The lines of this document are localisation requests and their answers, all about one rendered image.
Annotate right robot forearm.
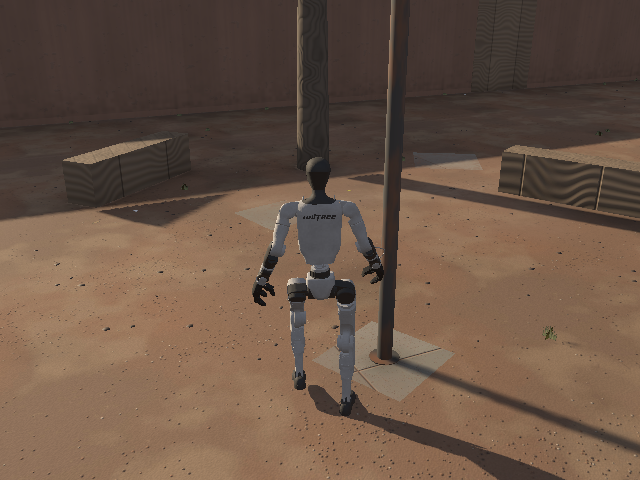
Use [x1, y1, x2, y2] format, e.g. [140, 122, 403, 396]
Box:
[362, 237, 381, 269]

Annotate robot right hand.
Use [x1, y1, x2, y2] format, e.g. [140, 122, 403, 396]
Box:
[361, 264, 384, 284]

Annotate robot left hand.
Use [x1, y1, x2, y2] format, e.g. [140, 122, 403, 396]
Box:
[252, 280, 275, 306]

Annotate right robot upper arm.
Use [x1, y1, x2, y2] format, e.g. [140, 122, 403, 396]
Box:
[339, 200, 372, 253]

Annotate right robot thigh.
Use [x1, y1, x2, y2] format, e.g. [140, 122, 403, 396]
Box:
[334, 279, 356, 353]

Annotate left robot forearm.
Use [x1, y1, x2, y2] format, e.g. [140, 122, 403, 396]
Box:
[256, 241, 278, 286]

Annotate right robot foot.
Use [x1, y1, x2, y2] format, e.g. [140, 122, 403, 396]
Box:
[339, 390, 356, 416]

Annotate left robot upper arm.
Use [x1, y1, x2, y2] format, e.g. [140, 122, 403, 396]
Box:
[269, 201, 298, 257]

